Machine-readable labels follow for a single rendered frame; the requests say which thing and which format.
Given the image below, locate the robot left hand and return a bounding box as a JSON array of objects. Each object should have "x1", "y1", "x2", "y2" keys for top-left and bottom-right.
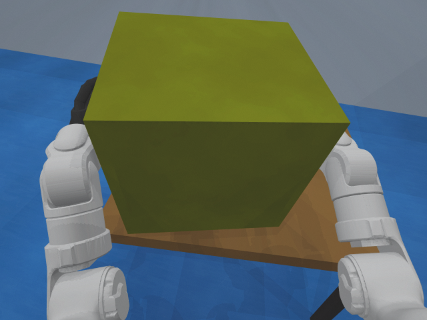
[{"x1": 69, "y1": 77, "x2": 97, "y2": 125}]

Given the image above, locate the carton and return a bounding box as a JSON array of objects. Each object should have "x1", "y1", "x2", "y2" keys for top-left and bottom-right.
[{"x1": 83, "y1": 11, "x2": 350, "y2": 234}]

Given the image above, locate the robot right forearm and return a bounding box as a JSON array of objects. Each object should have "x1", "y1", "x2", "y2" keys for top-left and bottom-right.
[{"x1": 319, "y1": 132, "x2": 424, "y2": 304}]

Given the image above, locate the table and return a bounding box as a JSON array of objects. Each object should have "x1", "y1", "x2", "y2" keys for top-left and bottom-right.
[{"x1": 103, "y1": 128, "x2": 379, "y2": 320}]

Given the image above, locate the robot right upper arm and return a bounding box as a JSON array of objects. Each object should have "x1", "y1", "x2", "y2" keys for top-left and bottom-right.
[{"x1": 338, "y1": 252, "x2": 427, "y2": 320}]

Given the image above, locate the robot left upper arm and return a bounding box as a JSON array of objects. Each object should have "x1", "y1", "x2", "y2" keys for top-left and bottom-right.
[{"x1": 48, "y1": 266, "x2": 129, "y2": 320}]

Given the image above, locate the robot left forearm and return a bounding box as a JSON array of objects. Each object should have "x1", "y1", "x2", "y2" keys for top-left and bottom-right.
[{"x1": 39, "y1": 124, "x2": 112, "y2": 320}]

